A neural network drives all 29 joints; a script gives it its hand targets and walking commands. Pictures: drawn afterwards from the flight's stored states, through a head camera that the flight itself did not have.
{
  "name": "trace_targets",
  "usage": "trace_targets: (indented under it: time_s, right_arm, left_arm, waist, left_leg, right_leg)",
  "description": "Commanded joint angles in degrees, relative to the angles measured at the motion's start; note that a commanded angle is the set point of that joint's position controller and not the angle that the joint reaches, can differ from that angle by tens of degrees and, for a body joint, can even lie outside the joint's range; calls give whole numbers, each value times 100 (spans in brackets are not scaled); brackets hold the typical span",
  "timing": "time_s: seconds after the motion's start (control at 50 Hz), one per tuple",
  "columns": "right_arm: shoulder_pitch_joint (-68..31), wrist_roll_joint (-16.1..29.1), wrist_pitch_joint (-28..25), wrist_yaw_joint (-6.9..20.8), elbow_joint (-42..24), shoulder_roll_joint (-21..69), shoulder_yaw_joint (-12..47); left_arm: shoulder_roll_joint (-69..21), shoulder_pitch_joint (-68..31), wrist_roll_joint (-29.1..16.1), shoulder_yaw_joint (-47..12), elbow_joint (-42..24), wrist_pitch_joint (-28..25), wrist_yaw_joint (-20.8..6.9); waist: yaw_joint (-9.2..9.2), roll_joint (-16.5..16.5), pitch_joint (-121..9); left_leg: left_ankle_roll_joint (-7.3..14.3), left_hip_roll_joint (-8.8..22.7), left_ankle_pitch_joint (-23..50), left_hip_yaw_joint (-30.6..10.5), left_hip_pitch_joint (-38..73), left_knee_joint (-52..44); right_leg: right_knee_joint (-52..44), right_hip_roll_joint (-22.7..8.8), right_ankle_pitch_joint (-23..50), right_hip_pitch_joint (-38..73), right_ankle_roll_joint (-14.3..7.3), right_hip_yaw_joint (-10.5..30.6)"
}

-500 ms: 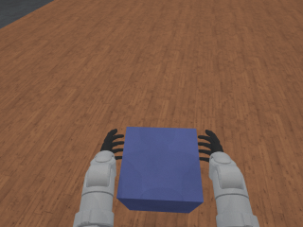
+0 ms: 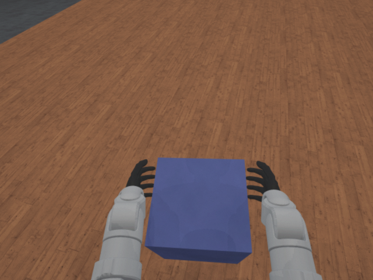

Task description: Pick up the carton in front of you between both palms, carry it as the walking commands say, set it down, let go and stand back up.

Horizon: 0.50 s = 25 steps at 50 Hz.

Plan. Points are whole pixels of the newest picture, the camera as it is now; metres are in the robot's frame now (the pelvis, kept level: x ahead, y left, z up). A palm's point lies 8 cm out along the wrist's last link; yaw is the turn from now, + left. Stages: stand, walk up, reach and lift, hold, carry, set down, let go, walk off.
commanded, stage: hold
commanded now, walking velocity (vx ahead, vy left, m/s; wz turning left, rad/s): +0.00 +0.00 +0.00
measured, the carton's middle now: (200, 214) +0.30 -0.01 -0.10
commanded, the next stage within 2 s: set down in 0.76 s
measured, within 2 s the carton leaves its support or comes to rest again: neither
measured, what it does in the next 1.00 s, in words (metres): shifts its weight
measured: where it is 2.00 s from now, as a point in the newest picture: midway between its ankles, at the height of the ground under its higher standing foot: outside the picture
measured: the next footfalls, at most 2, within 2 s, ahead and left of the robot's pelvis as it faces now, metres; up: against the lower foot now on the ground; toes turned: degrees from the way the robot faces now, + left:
none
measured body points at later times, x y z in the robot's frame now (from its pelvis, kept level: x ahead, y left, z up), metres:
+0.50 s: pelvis -0.01 -0.06 +0.00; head -0.03 -0.09 +0.45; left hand +0.28 +0.13 +0.04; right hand +0.32 -0.17 +0.03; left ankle -0.05 +0.09 -0.74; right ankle +0.08 -0.16 -0.74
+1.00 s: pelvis +0.00 -0.05 +0.00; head -0.01 -0.08 +0.45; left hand +0.30 +0.13 +0.02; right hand +0.34 -0.16 +0.02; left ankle -0.04 +0.09 -0.74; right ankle +0.08 -0.16 -0.74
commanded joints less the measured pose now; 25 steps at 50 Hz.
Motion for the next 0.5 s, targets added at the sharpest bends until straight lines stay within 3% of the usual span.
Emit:
trace_targets:
  time_s: [0.0, 0.06, 0.1, 0.24, 0.36, 0.48]
  right_arm:
    - [-2759, 1471, -354, 1475, -364, 5182, 3313]
    - [-2619, 1337, -378, 1428, -137, 5340, 3150]
    - [-2567, 1234, -385, 1410, 0, 5357, 2979]
    - [-2905, 1165, -354, 1500, 453, 5604, 2835]
    - [-3193, 1218, -318, 1645, 524, 5750, 2916]
    - [-3322, 1253, -269, 1735, 547, 5793, 2929]
  left_arm:
    - [-5138, -2244, -1245, -2722, -289, -359, -1265]
    - [-5254, -2782, -1546, -3024, -412, -342, -1439]
    - [-5219, -2918, -1579, -3060, -349, -303, -1529]
    - [-5275, -3143, -1498, -2838, 16, -273, -1707]
    - [-5322, -3143, -1345, -2569, 211, -298, -1779]
    - [-5359, -3240, -1283, -2426, 284, -316, -1831]
  waist:
    - [300, 191, -1803]
    - [-19, 71, -1687]
    - [-114, 104, -1607]
    - [2, -51, -1341]
    - [190, -210, -1447]
    - [216, -276, -1546]
  left_leg:
    - [-125, -283, 2693, -972, -399, -844]
    - [-238, -246, 2560, -955, -539, -863]
    - [-258, -290, 2226, -928, -501, -905]
    - [-172, -355, 1135, -822, -1268, -1101]
    - [-15, -435, 612, -760, -1458, -1134]
    - [80, -466, 346, -747, -1600, -1095]
  right_leg:
    - [213, 831, 1632, 2143, -68, 335]
    - [89, 964, 1134, 2036, -100, 234]
    - [16, 971, 912, 1958, -112, 191]
    - [-113, 900, 426, 2429, -89, 160]
    - [-249, 742, 172, 2690, -29, 281]
    - [-345, 612, -221, 2805, 22, 443]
